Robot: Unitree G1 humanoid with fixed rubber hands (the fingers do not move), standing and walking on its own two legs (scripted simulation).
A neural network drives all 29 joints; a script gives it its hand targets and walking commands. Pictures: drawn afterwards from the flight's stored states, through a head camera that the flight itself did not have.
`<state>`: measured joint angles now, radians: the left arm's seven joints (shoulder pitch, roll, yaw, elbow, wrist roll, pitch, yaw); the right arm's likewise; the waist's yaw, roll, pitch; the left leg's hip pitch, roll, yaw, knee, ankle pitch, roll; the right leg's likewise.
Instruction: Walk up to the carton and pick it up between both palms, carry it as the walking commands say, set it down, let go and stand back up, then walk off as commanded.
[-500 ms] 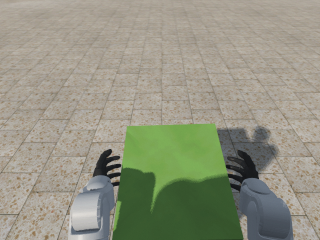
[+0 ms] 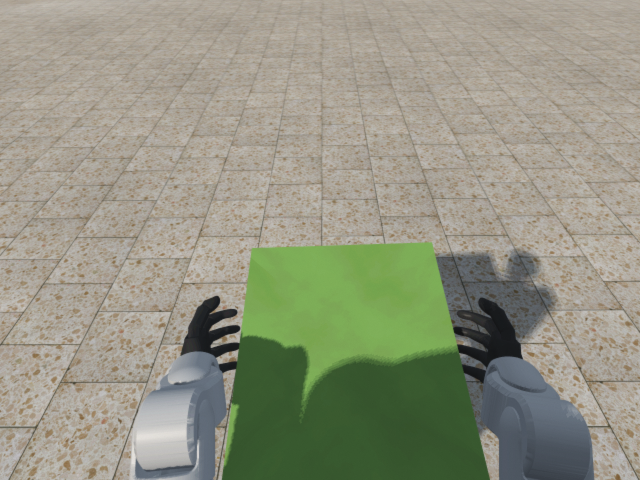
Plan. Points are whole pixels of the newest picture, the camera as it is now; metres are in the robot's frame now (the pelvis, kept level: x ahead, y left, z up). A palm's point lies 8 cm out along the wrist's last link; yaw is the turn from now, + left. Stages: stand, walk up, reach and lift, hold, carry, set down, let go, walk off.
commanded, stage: carry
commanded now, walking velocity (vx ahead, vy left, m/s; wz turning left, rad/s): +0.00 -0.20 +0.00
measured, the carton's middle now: (345, 366) +0.30 +0.00 +0.00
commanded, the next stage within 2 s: none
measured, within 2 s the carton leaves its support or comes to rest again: neither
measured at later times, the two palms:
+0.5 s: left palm (259, 383) +0.23 +0.10 +0.08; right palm (576, 405) +0.21 -0.23 +0.09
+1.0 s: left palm (308, 413) +0.20 +0.04 +0.09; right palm out of the picture +0.20 -0.28 +0.09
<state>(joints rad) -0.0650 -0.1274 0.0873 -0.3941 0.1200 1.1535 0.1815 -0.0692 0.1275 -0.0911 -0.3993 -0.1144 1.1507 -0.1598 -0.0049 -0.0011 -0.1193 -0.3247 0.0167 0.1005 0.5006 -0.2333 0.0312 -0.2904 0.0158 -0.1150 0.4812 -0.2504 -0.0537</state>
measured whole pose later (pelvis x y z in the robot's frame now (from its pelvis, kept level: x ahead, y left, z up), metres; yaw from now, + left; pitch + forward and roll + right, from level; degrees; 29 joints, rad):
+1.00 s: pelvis -0.05 -0.13 -0.01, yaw +0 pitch +3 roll -3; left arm -0.11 -0.13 0.08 -0.53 0.11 1.25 0.20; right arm -0.10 0.13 -0.10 -0.55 -0.12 1.24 -0.16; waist 0.02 0.05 -0.05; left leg -0.40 0.27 0.03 0.69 -0.38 -0.13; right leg -0.36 -0.02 -0.14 0.55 -0.20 0.01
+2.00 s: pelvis -0.13 -0.32 +0.00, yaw +0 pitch +2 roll +0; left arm -0.06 -0.13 0.08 -0.46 0.12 1.26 0.19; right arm -0.09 0.13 -0.08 -0.45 -0.13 1.26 -0.16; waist 0.01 -0.01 -0.15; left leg -0.28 0.06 0.10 0.49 -0.25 -0.02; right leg -0.33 0.00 -0.15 0.45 -0.16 -0.06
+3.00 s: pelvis -0.12 -0.31 +0.00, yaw +0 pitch +3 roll +0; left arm -0.10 -0.13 0.10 -0.29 0.15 1.11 0.17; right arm -0.10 0.13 -0.10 -0.30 -0.15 1.11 -0.14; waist 0.00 0.00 -0.12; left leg -0.28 0.04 0.09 0.51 -0.27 0.00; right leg -0.33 -0.02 -0.13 0.48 -0.19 -0.04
